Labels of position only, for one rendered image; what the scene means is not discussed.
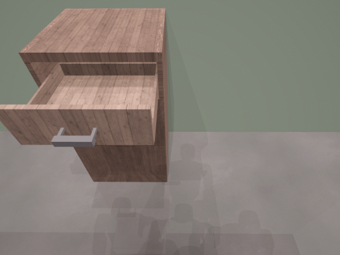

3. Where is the handle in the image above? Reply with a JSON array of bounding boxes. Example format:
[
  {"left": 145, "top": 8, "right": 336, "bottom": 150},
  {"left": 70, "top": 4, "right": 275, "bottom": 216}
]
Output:
[{"left": 51, "top": 127, "right": 97, "bottom": 147}]

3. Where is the drawer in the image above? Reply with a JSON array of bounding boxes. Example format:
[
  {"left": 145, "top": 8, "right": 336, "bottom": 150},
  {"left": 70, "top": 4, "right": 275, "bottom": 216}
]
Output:
[{"left": 0, "top": 62, "right": 158, "bottom": 145}]

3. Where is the cabinet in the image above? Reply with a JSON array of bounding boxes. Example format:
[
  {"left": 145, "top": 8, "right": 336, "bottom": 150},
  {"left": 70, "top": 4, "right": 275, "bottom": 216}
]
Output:
[{"left": 19, "top": 8, "right": 168, "bottom": 182}]

